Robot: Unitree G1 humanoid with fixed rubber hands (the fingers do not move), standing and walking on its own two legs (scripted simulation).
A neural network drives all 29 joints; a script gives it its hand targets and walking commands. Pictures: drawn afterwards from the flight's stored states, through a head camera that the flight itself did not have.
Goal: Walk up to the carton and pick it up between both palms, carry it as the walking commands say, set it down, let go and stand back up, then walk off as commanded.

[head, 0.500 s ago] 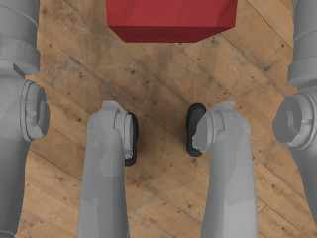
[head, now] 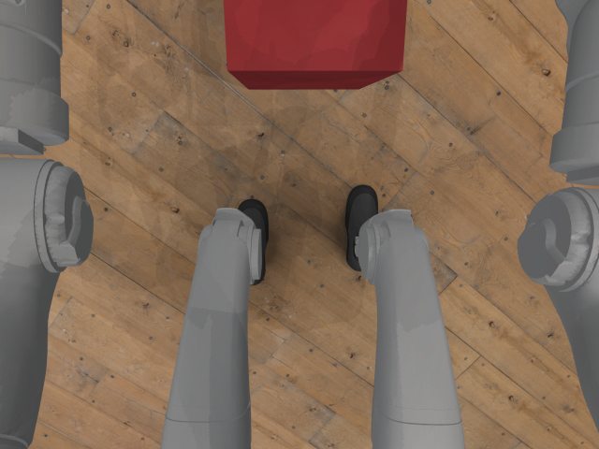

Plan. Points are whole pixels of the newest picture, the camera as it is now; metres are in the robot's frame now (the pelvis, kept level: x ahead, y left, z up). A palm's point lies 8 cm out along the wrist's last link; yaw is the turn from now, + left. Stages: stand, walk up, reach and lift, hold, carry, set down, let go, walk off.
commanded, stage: set down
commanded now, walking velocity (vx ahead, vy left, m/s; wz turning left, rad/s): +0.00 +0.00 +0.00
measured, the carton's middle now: (308, 3) +0.60 +0.00 -0.45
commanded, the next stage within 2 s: let go in 0.18 s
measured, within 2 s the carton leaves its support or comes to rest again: neither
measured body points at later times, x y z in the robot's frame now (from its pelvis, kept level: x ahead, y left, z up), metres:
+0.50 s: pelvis +0.03 +0.00 +0.08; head +0.37 +0.01 +0.36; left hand +0.50 +0.22 -0.08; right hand +0.51 -0.22 -0.06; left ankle +0.10 +0.10 -0.57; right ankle +0.14 -0.15 -0.57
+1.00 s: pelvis +0.08 +0.00 +0.14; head +0.19 +0.01 +0.58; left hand +0.34 +0.22 +0.05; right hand +0.34 -0.23 +0.06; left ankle +0.10 +0.10 -0.57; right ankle +0.14 -0.15 -0.57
